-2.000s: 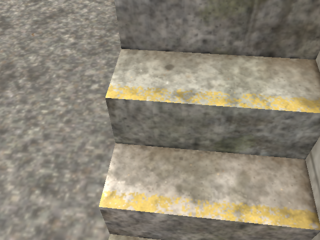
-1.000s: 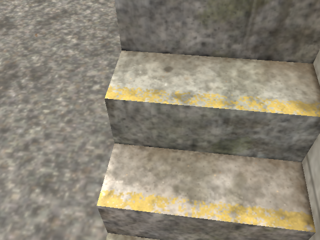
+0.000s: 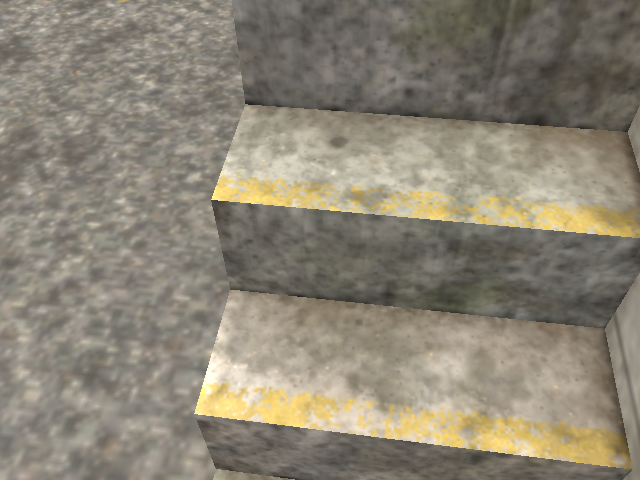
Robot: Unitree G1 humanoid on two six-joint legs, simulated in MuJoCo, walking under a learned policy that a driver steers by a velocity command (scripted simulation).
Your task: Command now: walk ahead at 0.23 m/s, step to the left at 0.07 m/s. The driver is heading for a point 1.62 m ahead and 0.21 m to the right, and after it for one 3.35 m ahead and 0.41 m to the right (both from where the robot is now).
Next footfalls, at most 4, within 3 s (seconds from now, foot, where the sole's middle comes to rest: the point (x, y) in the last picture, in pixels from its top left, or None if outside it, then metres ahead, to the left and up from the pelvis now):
none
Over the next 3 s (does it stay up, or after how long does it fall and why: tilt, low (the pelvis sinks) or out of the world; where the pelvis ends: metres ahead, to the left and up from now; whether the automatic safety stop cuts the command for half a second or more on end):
stays up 0.00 0.00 0.00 its command is cut before an obstacle from the start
